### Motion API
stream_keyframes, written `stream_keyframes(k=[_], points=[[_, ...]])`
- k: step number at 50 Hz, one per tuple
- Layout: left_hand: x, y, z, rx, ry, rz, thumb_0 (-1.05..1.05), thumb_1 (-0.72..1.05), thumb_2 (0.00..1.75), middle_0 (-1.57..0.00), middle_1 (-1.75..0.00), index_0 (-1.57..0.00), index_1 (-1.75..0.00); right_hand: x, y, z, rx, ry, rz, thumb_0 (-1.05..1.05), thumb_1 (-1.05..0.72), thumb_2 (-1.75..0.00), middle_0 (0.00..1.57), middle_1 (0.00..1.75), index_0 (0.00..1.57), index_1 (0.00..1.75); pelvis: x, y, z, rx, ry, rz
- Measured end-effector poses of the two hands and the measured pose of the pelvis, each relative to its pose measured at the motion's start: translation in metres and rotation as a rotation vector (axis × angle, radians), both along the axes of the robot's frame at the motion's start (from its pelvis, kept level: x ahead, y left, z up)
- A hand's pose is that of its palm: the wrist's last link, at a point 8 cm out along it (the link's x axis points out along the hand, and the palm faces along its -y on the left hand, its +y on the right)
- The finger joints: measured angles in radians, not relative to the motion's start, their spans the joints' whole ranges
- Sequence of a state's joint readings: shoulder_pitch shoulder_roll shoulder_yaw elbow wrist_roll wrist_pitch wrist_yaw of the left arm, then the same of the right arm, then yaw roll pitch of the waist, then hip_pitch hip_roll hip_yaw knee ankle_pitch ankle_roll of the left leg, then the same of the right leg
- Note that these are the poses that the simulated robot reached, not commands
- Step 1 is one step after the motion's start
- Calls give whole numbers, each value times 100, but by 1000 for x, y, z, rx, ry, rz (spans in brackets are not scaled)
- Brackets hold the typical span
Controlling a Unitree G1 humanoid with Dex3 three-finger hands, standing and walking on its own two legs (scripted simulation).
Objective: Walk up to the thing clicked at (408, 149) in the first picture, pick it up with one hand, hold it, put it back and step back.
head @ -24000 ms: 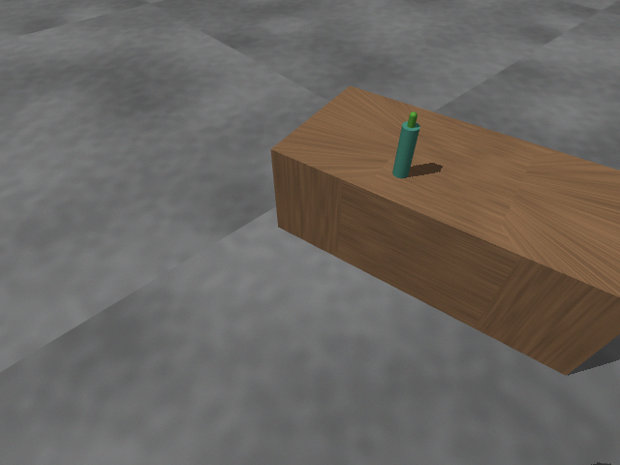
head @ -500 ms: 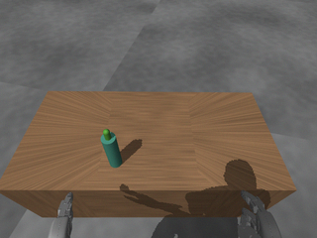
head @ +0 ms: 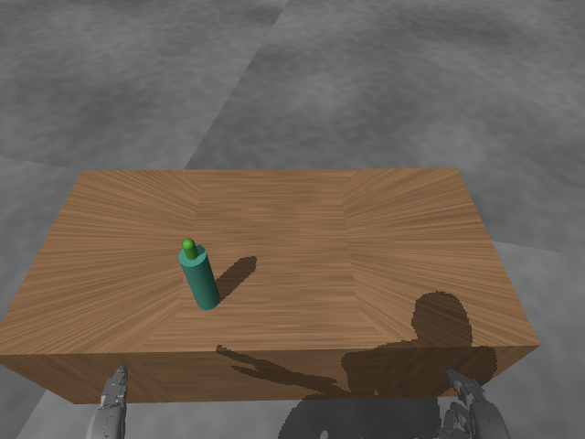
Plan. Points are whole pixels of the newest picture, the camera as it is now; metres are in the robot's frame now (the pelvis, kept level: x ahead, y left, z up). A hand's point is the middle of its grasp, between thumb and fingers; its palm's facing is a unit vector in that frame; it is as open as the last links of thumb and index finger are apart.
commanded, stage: home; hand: left
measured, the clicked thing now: (199, 273) +0.49 +0.19 -0.19
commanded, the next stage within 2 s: stand in 0.20 s
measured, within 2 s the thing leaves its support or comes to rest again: neither
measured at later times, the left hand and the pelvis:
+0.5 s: hand out of the picture +0.14 +0.22 -0.10, palm faces -0.02 -0.94 -0.35, open 15.6 cm; pelvis +0.00 +0.00 +0.01, yaw +1 degrees
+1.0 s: hand out of the picture +0.05 +0.24 -0.10, palm faces +0.02 -0.94 -0.35, open 7.5 cm; pelvis +0.00 -0.01 +0.05, yaw +1 degrees
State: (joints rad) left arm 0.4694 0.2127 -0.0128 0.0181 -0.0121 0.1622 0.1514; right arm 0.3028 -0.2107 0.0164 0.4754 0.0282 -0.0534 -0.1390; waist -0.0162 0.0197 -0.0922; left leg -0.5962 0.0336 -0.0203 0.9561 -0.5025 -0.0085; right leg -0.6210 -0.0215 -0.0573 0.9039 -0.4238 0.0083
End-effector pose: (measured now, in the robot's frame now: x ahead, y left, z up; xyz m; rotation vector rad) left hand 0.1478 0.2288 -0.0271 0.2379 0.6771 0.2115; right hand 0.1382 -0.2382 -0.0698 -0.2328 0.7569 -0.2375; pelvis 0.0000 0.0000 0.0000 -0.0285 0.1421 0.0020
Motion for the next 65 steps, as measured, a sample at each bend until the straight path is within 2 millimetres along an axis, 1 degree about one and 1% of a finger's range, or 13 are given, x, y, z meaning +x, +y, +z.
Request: stream_keyframes(k=[11, 17, 18, 20, 22, 25, 31, 37, 42, 46, 50, 56, 65], points=[[-4, -1, 0, -1, 27, 15, -1, -54, 5, -6, -6, -5, -5, 12, 1, 6, -12, -58, 23, 1, -90, -90, 20, 30, 20, 30, -1, -1, 2, -1, -10, 5], [-5, 0, 0, -1, 39, 19, -1, -55, 5, -6, -6, -5, -5, 14, 3, 7, -12, -70, 30, 1, -90, -90, 20, 30, 20, 30, -2, -1, 3, -2, -13, 7], [-4, 1, -3, 13, 37, -4, -1, -54, 5, -7, -7, -6, -6, 14, 3, 6, -25, -53, 57, 1, -90, -90, 20, 30, 20, 30, -3, -2, 3, 1, -26, 7], [-4, 8, -14, 43, 64, -62, 0, -51, 9, -9, -10, -8, -9, 11, 0, -3, -47, 34, 132, 1, -90, -90, 20, 30, 20, 30, -5, -2, 5, 9, -55, 6], [-8, 18, -26, 55, 117, -87, 0, -45, 15, -12, -14, -11, -13, 6, -8, -11, -49, 120, 163, 1, -90, -90, 20, 30, 20, 30, -6, -2, 7, 16, -76, 8], [-23, 33, -38, 61, 202, -74, 0, -31, 29, -15, -20, -15, -19, -6, -21, -15, -39, 198, 147, 1, -90, -90, 20, 30, 20, 30, -5, -3, 11, 23, -98, 8], [-61, 55, -48, 73, 366, -8, 0, 8, 62, -19, -27, -18, -26, -33, -45, -14, -45, 306, 87, 1, -90, -90, 20, 30, 20, 30, 0, -4, 22, 27, -129, 10], [-89, 61, -47, 67, 478, 48, 0, 51, 80, -20, -29, -20, -29, -59, -55, -12, -38, 406, 44, 1, -90, -90, 20, 30, 20, 30, 3, -5, 34, 30, -154, 14], [-101, 58, -44, 51, 527, 70, 1, 74, 86, -21, -30, -20, -29, -74, -53, -10, -21, 461, 28, 1, -90, -90, 20, 30, 20, 30, 3, -6, 43, 31, -175, 17], [-103, 56, -41, 38, 543, 79, 1, 83, 88, -21, -30, -20, -30, -81, -50, -9, -8, 483, 26, 1, -90, -90, 20, 30, 20, 30, 1, -6, 49, 31, -188, 19], [-103, 55, -39, 32, 543, 84, 1, 88, 89, -21, -30, -20, -30, -84, -48, -7, -1, 490, 25, 1, -90, -90, 20, 30, 20, 30, -2, -7, 53, 32, -200, 22], [-105, 55, -36, 28, 544, 88, 1, 90, 89, -21, -30, -20, -30, -87, -49, -5, 3, 493, 25, 1, -90, -90, 20, 30, 20, 30, -7, -7, 56, 32, -207, 23], [-115, 58, -35, 28, 582, 102, 1, 91, 90, -21, -30, -20, -30, -92, -55, -2, -5, 510, 16, 0, -90, -90, 20, 30, 20, 30, -9, -7, 58, 32, -204, 20]])
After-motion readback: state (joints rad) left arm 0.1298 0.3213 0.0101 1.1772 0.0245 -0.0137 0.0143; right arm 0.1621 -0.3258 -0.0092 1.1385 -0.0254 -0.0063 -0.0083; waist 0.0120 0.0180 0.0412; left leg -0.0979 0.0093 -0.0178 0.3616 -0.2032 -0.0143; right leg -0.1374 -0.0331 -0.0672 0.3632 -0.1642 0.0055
